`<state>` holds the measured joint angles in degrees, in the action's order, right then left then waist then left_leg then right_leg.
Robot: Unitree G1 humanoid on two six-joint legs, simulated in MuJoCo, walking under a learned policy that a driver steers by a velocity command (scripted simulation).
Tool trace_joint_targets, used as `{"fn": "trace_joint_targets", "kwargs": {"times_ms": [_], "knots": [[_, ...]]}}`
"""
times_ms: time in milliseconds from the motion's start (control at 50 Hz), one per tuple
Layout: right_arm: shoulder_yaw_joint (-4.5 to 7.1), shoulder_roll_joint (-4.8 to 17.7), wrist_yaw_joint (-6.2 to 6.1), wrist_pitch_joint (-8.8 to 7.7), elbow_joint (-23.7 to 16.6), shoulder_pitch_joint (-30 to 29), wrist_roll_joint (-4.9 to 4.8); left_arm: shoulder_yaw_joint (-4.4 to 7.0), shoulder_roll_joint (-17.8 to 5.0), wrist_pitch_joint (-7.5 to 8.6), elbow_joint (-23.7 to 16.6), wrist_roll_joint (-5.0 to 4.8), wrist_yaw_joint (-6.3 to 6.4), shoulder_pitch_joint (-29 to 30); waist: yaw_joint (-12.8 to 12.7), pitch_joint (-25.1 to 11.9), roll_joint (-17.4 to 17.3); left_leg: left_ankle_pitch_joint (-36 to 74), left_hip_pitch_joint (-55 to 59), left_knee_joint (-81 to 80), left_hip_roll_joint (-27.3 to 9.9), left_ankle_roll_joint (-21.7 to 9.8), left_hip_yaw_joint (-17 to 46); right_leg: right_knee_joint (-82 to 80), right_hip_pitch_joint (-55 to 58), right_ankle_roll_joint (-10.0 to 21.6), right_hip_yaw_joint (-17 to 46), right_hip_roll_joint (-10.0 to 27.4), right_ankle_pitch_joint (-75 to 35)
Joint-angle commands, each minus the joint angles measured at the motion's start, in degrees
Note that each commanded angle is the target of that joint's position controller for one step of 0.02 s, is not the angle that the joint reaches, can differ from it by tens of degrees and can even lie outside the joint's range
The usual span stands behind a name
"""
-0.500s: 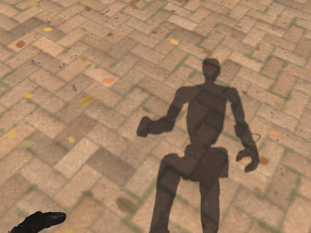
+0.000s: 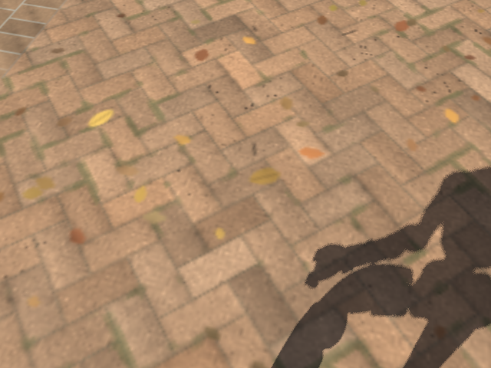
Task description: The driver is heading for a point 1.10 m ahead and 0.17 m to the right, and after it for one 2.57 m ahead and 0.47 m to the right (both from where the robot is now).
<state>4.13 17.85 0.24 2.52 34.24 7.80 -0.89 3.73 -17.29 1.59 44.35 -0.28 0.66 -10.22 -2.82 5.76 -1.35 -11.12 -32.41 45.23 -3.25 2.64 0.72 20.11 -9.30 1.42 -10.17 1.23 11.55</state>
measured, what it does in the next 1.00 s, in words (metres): steps on the spot: left foot, then right foot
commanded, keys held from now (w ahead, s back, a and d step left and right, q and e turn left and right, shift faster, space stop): q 0.06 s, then no key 0.92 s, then w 0.02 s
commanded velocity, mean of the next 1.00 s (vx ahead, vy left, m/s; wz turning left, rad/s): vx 0.03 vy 0.00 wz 0.18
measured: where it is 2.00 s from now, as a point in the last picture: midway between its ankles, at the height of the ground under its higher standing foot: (232, 306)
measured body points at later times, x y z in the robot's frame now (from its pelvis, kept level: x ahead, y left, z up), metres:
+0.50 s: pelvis +0.06 +0.01 -0.01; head +0.08 +0.01 +0.44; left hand +0.15 +0.30 -0.13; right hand +0.27 -0.21 -0.11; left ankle +0.09 +0.13 -0.74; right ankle +0.09 -0.12 -0.75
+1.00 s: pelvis +0.09 -0.01 -0.01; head +0.10 -0.01 +0.44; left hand +0.15 +0.26 -0.14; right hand +0.21 -0.26 -0.14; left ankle +0.09 +0.13 -0.74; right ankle +0.09 -0.12 -0.74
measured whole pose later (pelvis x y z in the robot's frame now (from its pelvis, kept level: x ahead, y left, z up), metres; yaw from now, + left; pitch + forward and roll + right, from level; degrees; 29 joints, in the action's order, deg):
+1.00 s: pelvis +0.09 -0.01 -0.01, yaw +8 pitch -2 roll +0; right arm 3.1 14.1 -2.4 1.2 56.2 9.8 0.2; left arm 0.1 -14.3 0.8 52.7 0.5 0.4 -11.1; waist -0.1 2.0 0.2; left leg -12.6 -12.3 26.5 -0.1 1.4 3.2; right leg 26.8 -8.6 0.8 -1.7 0.0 16.6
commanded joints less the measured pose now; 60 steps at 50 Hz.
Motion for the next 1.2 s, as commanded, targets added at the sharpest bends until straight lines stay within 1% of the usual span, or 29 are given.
{"fn": "trace_joint_targets", "kwargs": {"times_ms": [20,60,80,100,120,140,160,180,200,220,280,340,380,440,460,480,500,520,580,660,760,980,1020,1040,1080,1100,1120,1160,1200], "knots": [[1.43,4.2,1.08,-0.04,-5.0,-0.7,0.02,2.74,-10.8,0.14,-3.7,-1.04,-0.15,3.2,1.1,-8.3,7.6,0.0,6.7,-5.2,0.0,-1.7,-1.6,-2.5,4.5,9.5,5.8,15.9,-25.3],[1.99,4.9,1.56,0.27,-5.8,-0.9,-0.05,3.05,-11.5,-0.22,-3.4,-1.81,-0.39,3.1,1.6,-8.0,7.6,-1.7,8.4,-10.1,0.9,-3.3,-2.7,1.1,6.2,8.2,5.7,16.8,-25.4],[2.25,5.0,1.58,0.18,-5.7,0.2,0.09,2.96,-11.2,-0.39,-3.1,-2.3,-0.39,3.2,2.7,-8.4,7.0,0.8,12.2,-15.3,2.0,-4.6,-3.3,4.9,5.3,6.8,4.7,15.8,-26.0],[3.06,6.6,1.08,-0.06,-4.8,3.5,0.47,2.58,-10.0,-0.38,-2.3,-2.33,-0.54,1.5,4.2,-10.2,4.3,7.6,20.0,-21.3,3.5,-6.6,-2.7,12.1,2.8,4.4,2.6,12.9,-26.1],[4.57,12.2,-0.18,-0.27,-4.5,8.0,0.8,1.68,-7.7,-0.1,-2.6,-0.45,-0.75,-0.7,5.1,-14.6,-5.2,31.5,33.0,-22.2,-4.6,-10.5,8.4,24.9,-7.1,-0.1,-0.3,8.4,-13.6],[4.6,16.4,-1.03,-0.47,-6.1,6.5,1.97,-0.11,-4.3,0.05,-4.9,2.25,-1.1,-2.4,2.6,-18.2,-17.2,46.9,41.7,-20.1,-19.8,-23.7,27.9,42.4,-24.1,-5.1,1.0,0.2,27.3],[3.08,10.8,-0.65,-1.32,-5.6,7.6,1.81,0.9,-7.6,-0.29,-3.8,1.13,-1.24,1.1,6.7,-22.3,-7.9,43.3,38.2,-21.3,-20.2,-25.8,26.4,48.8,-24.7,-5.5,10.8,1.0,29.0],[2.28,9.1,-0.4,-2.07,-4.9,5.6,1.58,1.19,-8.4,-0.87,-4.3,-0.54,-1.18,3.0,5.8,-18.4,-5.6,39.4,35.3,-21.4,-16.5,-22.6,20.1,49.5,-25.6,-5.0,11.8,2.4,25.6],[1.95,7.8,-0.35,-2.46,-4.2,2.8,0.99,1.05,-7.4,-1.24,-3.7,-0.62,-0.67,2.8,4.4,-15.9,-3.8,33.1,32.6,-22.0,-13.0,-19.0,16.5,46.3,-25.9,-4.7,12.1,3.3,22.4],[1.61,7.1,-0.49,-2.42,-4.1,0.4,0.58,1.2,-7.8,-1.64,-3.4,0.04,-0.07,3.2,3.7,-13.9,-3.5,29.2,29.4,-22.9,-11.5,-17.2,14.8,43.4,-24.8,-5.1,12.3,3.7,19.2],[1.15,6.6,-0.96,-2.26,-3.5,-3.4,1.68,0.87,-6.3,-2.62,-2.2,0.11,0.26,-0.4,1.0,-13.5,-6.1,28.6,21.1,-24.4,-8.4,-16.8,10.1,37.5,-15.4,-6.6,10.5,1.9,13.7],[1.01,6.2,-1.0,-2.23,-1.8,-3.2,1.72,-0.12,-4.2,-2.97,-2.3,0.24,0.36,1.0,2.5,-13.1,-6.8,21.9,20.0,-24.5,-8.0,-16.6,9.9,27.3,-11.0,-6.4,10.3,1.9,11.6],[0.77,6.1,-0.91,-2.1,-0.4,-2.5,1.88,-0.11,-4.7,-3.09,-2.5,0.11,0.19,1.7,3.3,-12.6,-7.2,15.9,19.4,-24.6,-8.6,-16.6,11.7,22.5,-8.6,-5.8,10.3,1.7,10.0],[-0.46,3.7,-0.63,-2.06,1.3,-3.8,1.21,-0.45,-3.5,-2.71,-1.2,0.8,-0.52,-0.9,0.8,-10.9,-5.7,2.7,15.1,-23.4,-6.2,-12.7,11.6,7.0,0.1,-3.5,8.7,0.5,-0.6],[-1.1,1.9,-0.52,-2.35,2.7,-1.1,1.49,-0.57,-4.3,-2.47,-1.2,1.81,-0.67,-1.3,1.3,-10.5,-3.2,-2.6,13.0,-22.4,-3.7,-9.2,10.7,3.4,3.7,-2.1,11.8,2.8,-6.4],[-1.24,1.4,-0.42,-2.58,3.4,1.5,2.32,-0.1,-8.2,-2.31,-2.1,2.24,-0.44,-0.5,4.2,-9.5,4.8,-8.3,11.7,-17.7,0.6,-5.9,6.9,2.2,3.3,0.7,18.2,9.2,-12.4],[-1.09,0.7,-0.69,-2.41,3.7,2.5,2.36,-0.35,-7.5,-1.98,-1.4,2.03,-0.67,3.0,6.7,-8.4,12.3,-7.9,18.9,-18.6,3.0,-3.3,3.1,-0.6,-8.1,4.7,20.3,11.4,1.5],[-0.76,2.8,-1.02,-2.13,4.4,-0.2,2.72,-1.18,-4.4,-1.42,-2.7,2.07,-1.03,5.9,5.3,-5.7,10.4,-3.7,22.5,-18.6,2.6,-2.5,3.7,-2.4,-12.1,3.5,19.0,8.5,10.6],[-0.18,3.3,-1.74,-1.34,5.7,-1.3,2.22,-1.38,-4.7,0.1,-0.9,1.69,-0.99,3.5,3.7,-4.4,7.7,0.5,22.8,-18.9,1.9,-3.8,5.0,-1.3,-11.3,-0.5,15.4,5.2,10.6],[-0.17,1.9,-1.73,-1.91,8.6,-0.2,1.77,-1.82,-4.0,0.35,0.7,1.21,-0.14,0.2,2.6,-5.5,3.7,3.5,21.7,-20.0,1.6,-3.8,5.2,1.0,-7.2,-0.3,13.8,4.1,5.3],[0.13,1.9,-1.98,-2.13,12.4,0.9,1.49,-2.07,-3.6,0.1,2.0,1.05,0.03,-0.2,2.3,-6.3,1.3,7.7,22.9,-20.2,1.3,-3.2,5.3,1.6,-5.2,0.1,13.0,3.4,1.1],[0.25,2.9,-2.89,-1.83,20.2,1.6,1.12,-2.25,-3.5,-0.21,6.1,0.78,-0.11,-1.2,2.6,-5.9,1.4,10.8,25.0,-21.0,1.0,-2.9,4.9,0.8,-3.3,0.2,11.9,2.2,-4.3],[0.14,2.4,-2.99,-1.66,21.9,2.4,0.76,-1.92,-4.3,-0.59,7.4,0.42,0.17,-2.6,2.4,-6.1,3.2,-2.3,23.6,-18.9,3.7,-3.1,1.7,-1.2,-3.2,1.4,12.7,1.9,10.3],[0.24,2.3,-2.95,-1.81,22.0,2.0,0.47,-1.32,-6.0,-0.87,7.5,0.03,0.42,-2.9,2.0,-4.1,5.8,-11.0,19.4,-15.5,5.6,-3.2,-0.5,-3.3,-3.7,3.3,15.9,3.6,21.2],[0.16,2.1,-2.34,-3.32,20.2,-1.8,0.18,-0.2,-9.3,-0.79,8.0,-0.73,0.99,-5.4,0.6,1.2,11.3,-13.9,8.0,-6.3,5.1,-3.7,-2.8,-11.2,-2.5,9.2,29.7,13.9,35.4],[0.07,1.9,-1.82,-4.35,19.3,-3.8,-0.09,0.25,-10.0,-0.27,8.5,-0.88,1.29,-6.6,0.0,3.7,11.9,-13.4,4.6,-2.1,2.6,-4.3,-1.0,-13.5,-2.7,11.7,34.8,17.9,34.5],[0.24,2.2,-1.29,-5.13,19.1,-4.5,-0.51,0.36,-9.6,0.41,8.6,-0.5,1.4,-7.2,-0.1,4.6,11.2,-15.9,0.5,1.2,0.7,-4.8,0.4,-14.0,-0.2,12.8,36.2,19.5,30.4],[0.2,1.9,-0.27,-6.4,19.3,-4.4,-1.05,0.53,-8.6,1.15,8.1,-0.88,1.2,-6.4,0.5,3.5,9.0,-17.6,-1.9,-1.1,-1.3,-5.8,1.0,-12.9,4.6,11.7,32.9,18.6,22.7],[0.08,1.0,0.34,-7.27,20.7,-2.7,-0.94,0.89,-9.1,1.2,7.4,-1.69,0.91,-4.2,2.2,1.0,7.8,-11.1,8.6,-11.0,0.2,-5.7,-2.1,-10.8,1.3,9.2,24.8,14.0,15.3]]}}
